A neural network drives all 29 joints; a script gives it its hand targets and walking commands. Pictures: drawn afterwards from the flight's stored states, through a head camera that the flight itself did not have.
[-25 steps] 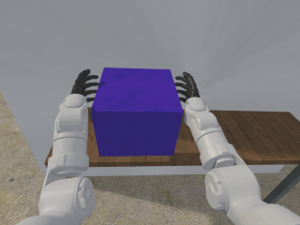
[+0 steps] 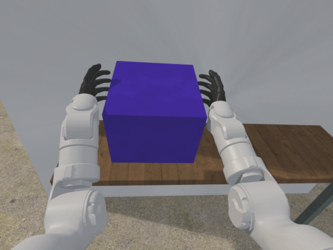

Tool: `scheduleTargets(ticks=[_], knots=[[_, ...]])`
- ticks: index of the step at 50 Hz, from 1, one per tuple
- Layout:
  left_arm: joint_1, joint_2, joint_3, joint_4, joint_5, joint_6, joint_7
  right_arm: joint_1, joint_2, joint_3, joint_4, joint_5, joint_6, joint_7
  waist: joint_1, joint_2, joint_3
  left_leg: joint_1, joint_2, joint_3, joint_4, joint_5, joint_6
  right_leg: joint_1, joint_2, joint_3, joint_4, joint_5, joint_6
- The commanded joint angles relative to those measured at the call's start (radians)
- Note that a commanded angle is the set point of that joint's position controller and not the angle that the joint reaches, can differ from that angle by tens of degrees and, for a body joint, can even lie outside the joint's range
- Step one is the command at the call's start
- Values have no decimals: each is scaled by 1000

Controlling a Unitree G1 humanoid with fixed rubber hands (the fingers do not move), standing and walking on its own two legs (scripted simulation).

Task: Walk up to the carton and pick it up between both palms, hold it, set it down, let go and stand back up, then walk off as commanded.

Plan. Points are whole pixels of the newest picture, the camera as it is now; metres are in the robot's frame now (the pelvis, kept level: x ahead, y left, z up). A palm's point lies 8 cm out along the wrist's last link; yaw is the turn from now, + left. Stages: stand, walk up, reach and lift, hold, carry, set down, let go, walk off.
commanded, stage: set down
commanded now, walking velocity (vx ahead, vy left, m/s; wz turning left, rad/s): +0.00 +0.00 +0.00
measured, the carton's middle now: (154, 111) +0.41 +0.02 +0.17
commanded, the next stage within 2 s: none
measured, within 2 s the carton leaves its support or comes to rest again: neither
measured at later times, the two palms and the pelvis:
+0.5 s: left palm (90, 109) +0.42 +0.19 +0.16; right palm (202, 106) +0.42 -0.11 +0.19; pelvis +0.03 +0.00 +0.00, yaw +0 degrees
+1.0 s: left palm (96, 112) +0.42 +0.18 +0.15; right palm (206, 115) +0.41 -0.13 +0.16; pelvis +0.03 +0.01 +0.00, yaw +0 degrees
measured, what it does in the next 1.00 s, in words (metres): stands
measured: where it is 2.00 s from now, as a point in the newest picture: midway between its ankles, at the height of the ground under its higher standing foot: outside the picture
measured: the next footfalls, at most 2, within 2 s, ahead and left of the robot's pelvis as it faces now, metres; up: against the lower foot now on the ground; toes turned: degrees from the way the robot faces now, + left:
none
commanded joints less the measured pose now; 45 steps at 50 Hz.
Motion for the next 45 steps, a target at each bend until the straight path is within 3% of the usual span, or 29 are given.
scheduleTargets(ticks=[1,5,12,17,21,24,28,32,35,36,40,43,44,45], knots=[[-589,-512,-174,125,40,-116,-219,-686,530,107,-266,-83,-105,141,23,24,-137,218,-47,72,-83,-183,57,-51,-47,-20,-201,-90,79],[-530,-435,-89,175,109,-131,-261,-617,465,70,-213,-131,-100,147,47,24,-76,227,-42,82,-96,-184,69,-36,-55,-16,-201,-99,90],[-573,-434,-155,121,70,-208,-241,-590,457,71,-194,-162,-160,149,28,57,-135,274,-34,81,-92,-130,43,-24,-39,-35,-191,-16,79],[-550,-474,-236,79,33,-274,-210,-517,489,108,-164,-170,-214,146,10,109,-239,324,-39,80,-63,0,20,24,-32,-45,-170,162,79],[-511,-501,-277,40,11,-321,-199,-436,501,151,-160,-171,-249,135,1,122,-293,375,-42,74,-30,137,1,77,-25,-44,-153,338,89],[-460,-499,-267,33,22,-333,-197,-402,512,199,-182,-161,-265,128,15,114,-304,388,-45,71,-13,233,-7,132,-28,-39,-128,497,101],[-456,-511,-309,4,2,-345,-193,-394,518,230,-219,-159,-297,117,9,113,-322,384,-49,69,2,277,-17,161,-30,-43,-111,596,109],[-489,-528,-339,-3,-15,-365,-186,-422,534,250,-255,-154,-326,112,13,116,-365,380,-47,70,11,286,-21,148,-26,-44,-107,598,106],[-506,-514,-325,37,-3,-373,-189,-417,541,223,-221,-178,-324,111,12,104,-335,348,-50,74,-4,200,-10,135,-37,-40,-117,550,110],[-524,-517,-320,46,2,-378,-189,-405,535,195,-202,-194,-325,113,2,110,-331,337,-48,74,-14,158,-8,125,-36,-39,-124,494,105],[-495,-479,-255,142,31,-369,-210,-404,520,144,-163,-231,-308,112,11,79,-220,306,-48,85,-50,39,16,97,-49,-32,-152,389,108],[-501,-456,-196,197,65,-371,-220,-421,528,105,-152,-261,-303,114,33,62,-184,279,-46,96,-72,-59,29,85,-53,-25,-159,289,113],[-523,-446,-181,212,70,-372,-224,-419,532,77,-127,-275,-294,116,22,65,-157,267,-45,101,-84,-91,35,69,-56,-25,-167,240,110],[-533,-445,-169,228,76,-375,-228,-422,543,78,-123,-276,-290,118,39,66,-149,247,-45,105,-89,-120,39,68,-57,-17,-164,220,108]])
